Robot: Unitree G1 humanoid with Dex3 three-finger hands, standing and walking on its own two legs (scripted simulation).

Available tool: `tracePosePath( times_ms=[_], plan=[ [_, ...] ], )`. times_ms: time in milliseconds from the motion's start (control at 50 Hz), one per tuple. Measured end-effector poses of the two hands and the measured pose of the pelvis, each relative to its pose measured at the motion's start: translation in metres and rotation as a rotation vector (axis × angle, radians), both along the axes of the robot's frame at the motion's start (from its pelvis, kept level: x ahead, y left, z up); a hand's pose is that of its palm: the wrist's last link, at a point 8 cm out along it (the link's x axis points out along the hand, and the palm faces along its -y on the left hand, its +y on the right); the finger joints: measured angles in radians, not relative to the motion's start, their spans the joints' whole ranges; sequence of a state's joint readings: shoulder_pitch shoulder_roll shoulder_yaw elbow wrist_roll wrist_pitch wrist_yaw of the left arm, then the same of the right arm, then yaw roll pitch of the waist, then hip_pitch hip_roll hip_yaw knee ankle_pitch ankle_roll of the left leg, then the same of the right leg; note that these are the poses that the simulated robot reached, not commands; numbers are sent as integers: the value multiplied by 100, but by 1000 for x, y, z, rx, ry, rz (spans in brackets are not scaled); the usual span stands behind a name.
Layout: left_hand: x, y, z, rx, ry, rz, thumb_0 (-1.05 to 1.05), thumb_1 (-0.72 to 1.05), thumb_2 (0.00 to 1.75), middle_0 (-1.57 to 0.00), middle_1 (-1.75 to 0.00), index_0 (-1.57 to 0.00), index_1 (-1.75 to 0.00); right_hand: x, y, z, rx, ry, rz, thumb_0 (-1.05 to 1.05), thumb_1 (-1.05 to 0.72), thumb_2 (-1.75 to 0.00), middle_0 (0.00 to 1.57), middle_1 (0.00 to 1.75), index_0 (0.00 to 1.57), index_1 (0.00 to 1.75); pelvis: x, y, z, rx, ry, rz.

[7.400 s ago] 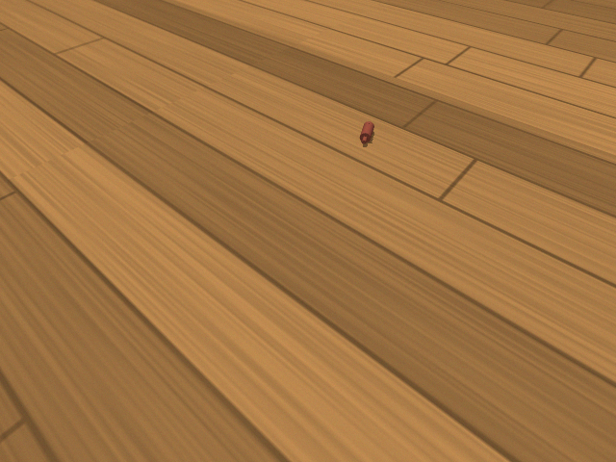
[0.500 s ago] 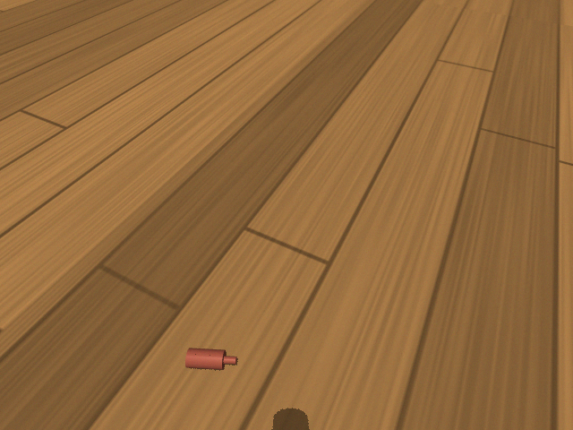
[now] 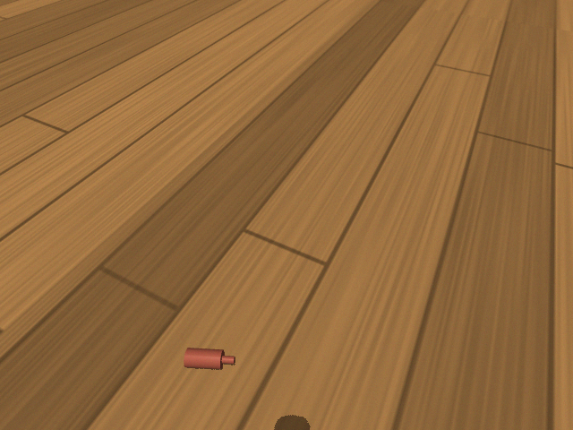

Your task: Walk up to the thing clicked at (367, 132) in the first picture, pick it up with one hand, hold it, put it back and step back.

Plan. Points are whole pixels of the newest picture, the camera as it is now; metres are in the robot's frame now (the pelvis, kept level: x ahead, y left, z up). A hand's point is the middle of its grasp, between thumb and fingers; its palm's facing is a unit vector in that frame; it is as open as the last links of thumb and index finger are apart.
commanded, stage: stand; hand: left
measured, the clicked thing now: (210, 358) +0.52 +0.27 -0.75
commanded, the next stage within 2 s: none
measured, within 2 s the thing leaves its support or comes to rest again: neither
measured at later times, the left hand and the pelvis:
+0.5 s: hand out of the picture +0.07 +0.24 -0.16, palm faces -0.03 -0.94 -0.34, open 7.3 cm; pelvis +0.00 -0.01 +0.00, yaw +0 degrees
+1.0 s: hand out of the picture +0.07 +0.24 -0.16, palm faces -0.03 -0.94 -0.34, open 7.3 cm; pelvis +0.00 -0.01 +0.00, yaw +0 degrees
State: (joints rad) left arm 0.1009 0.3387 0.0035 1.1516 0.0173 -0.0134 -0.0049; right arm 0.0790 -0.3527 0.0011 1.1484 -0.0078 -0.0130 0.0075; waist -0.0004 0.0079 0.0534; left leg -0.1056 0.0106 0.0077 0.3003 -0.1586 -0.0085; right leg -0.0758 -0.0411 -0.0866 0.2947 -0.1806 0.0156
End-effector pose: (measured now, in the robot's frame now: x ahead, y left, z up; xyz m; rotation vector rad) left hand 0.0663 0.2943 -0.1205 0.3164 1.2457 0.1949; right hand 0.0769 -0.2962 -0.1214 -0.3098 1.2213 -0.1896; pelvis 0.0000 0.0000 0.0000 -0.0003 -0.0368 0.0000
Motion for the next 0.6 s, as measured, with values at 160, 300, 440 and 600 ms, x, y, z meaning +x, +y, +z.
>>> tracePosePath(
  times_ms=[160,300,440,600],
  plan=[
    [-3,-3,0,0,-3,-1,0,91,90,-21,-30,-21,-30,-10,-5,-1,-3,15,-4,0,-90,-90,20,30,21,30,-3,-3,0,-1,0,0],
    [-5,-5,1,0,-4,-3,0,91,90,-21,-30,-21,-30,-16,-6,-2,0,22,-6,0,-90,-90,20,30,21,30,-4,-5,0,0,-1,-1],
    [-5,-6,1,1,-1,-3,0,91,90,-21,-30,-21,-30,-18,-7,-3,2,28,-5,0,-90,-90,20,30,21,30,-4,-7,0,0,0,-1],
    [-3,-7,1,1,-6,-4,0,91,90,-21,-30,-21,-30,-16,-8,-2,-1,26,-2,0,-90,-90,20,30,21,30,-3,-8,0,0,0,-3]
  ],
)
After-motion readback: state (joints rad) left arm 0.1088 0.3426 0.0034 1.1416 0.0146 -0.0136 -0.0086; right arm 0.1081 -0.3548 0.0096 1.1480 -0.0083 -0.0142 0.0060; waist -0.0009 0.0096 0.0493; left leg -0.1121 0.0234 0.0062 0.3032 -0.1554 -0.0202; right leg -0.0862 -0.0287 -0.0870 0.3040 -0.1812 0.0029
